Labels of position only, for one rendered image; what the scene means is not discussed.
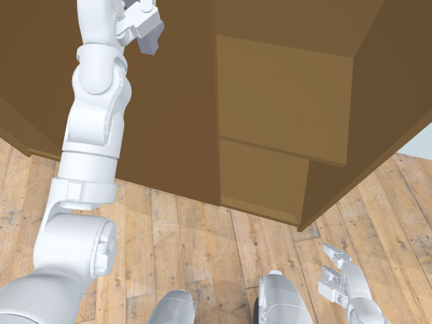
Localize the left robot upper arm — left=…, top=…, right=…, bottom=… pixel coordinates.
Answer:
left=0, top=213, right=117, bottom=324

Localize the wardrobe door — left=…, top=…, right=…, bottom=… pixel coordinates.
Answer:
left=0, top=0, right=221, bottom=207
left=0, top=96, right=62, bottom=157

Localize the handle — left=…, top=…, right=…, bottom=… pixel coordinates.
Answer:
left=124, top=0, right=164, bottom=55

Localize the robot right forearm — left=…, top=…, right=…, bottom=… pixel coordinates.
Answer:
left=346, top=297, right=391, bottom=324

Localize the right robot shin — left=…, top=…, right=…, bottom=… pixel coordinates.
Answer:
left=259, top=270, right=282, bottom=324

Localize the robot left forearm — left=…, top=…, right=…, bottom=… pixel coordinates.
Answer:
left=33, top=43, right=132, bottom=267

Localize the left robot hand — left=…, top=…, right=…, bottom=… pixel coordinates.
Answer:
left=77, top=0, right=161, bottom=55

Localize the right robot hand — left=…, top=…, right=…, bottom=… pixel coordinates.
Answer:
left=318, top=243, right=372, bottom=312

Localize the right robot thigh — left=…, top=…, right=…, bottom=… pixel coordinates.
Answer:
left=259, top=274, right=313, bottom=324

